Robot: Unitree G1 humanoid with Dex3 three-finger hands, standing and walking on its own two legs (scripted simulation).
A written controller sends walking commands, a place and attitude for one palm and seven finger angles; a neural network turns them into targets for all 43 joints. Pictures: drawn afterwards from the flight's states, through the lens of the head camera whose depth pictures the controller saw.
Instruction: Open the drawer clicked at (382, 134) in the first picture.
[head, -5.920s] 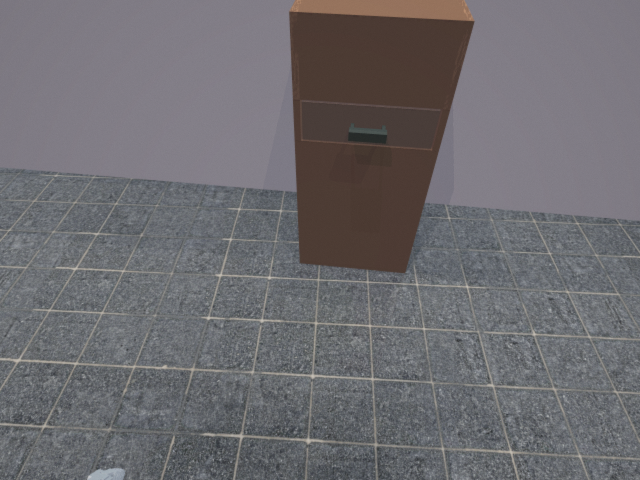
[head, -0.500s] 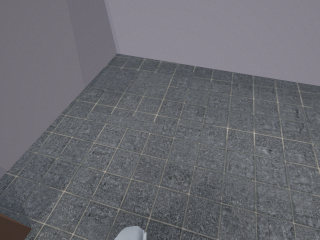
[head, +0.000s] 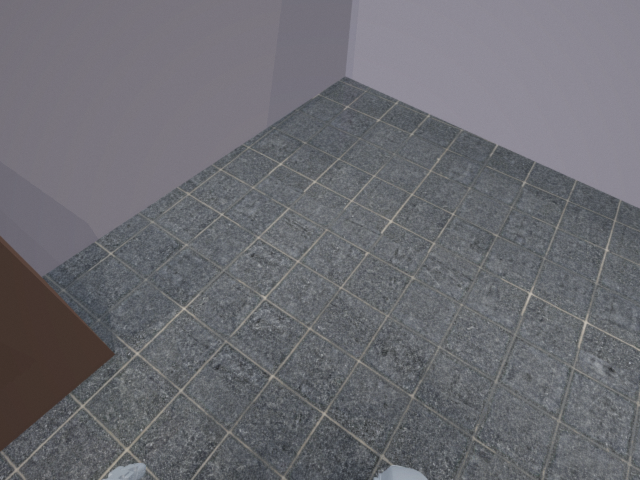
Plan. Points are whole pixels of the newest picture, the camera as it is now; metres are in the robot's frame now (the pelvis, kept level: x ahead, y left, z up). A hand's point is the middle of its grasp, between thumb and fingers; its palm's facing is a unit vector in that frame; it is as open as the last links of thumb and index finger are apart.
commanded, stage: turn to face it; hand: left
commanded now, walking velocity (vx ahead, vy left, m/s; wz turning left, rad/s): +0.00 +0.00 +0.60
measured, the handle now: out of the picture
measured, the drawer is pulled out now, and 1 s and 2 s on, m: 0.00 0.00 0.00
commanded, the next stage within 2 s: take the last steps up to it in 1.38 s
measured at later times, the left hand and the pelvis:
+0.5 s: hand out of the picture -0.01 +0.19 -0.16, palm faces +0.34 -0.91 -0.26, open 7.4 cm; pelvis -0.01 -0.02 +0.00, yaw +19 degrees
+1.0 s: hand out of the picture -0.02 +0.20 -0.14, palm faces +0.58 -0.75 -0.31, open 7.4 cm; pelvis +0.00 -0.04 -0.01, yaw +37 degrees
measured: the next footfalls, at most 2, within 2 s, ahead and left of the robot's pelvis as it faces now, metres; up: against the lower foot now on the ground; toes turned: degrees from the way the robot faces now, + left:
right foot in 0.14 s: +0.05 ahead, -0.14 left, +0.00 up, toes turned +3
left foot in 0.56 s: -0.01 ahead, +0.12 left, +0.00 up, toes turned +27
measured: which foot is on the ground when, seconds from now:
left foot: down 0.00-0.14, up 0.16-0.54, down 0.56-0.94, up 0.96-1.00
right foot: up 0.00-0.12, down 0.14-0.54, up 0.56-0.92, down 0.94-1.00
